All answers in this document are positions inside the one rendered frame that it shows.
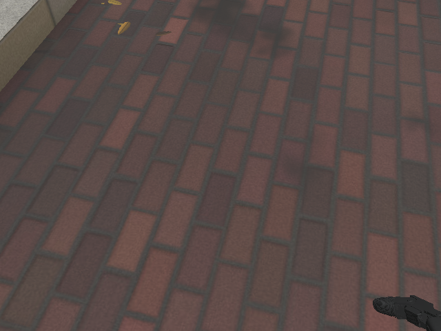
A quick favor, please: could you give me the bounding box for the robot right hand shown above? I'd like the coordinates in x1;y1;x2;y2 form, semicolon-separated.
373;295;441;331

